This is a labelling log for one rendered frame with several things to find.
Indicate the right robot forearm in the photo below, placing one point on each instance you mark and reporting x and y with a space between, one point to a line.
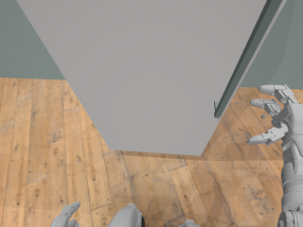
292 174

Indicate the robot shin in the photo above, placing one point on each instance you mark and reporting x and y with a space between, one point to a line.
189 220
131 205

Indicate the fridge door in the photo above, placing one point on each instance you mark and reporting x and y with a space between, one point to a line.
148 72

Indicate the handle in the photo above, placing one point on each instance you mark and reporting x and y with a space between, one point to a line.
268 13

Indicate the right robot hand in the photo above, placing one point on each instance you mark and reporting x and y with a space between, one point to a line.
291 115

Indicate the robot right upper arm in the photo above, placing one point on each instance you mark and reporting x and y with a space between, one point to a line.
290 218

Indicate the right robot shin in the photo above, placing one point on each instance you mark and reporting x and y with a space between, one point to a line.
189 220

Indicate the left robot shin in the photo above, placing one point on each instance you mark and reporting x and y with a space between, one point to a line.
131 205

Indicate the left robot hand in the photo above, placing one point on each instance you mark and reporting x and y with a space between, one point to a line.
67 212

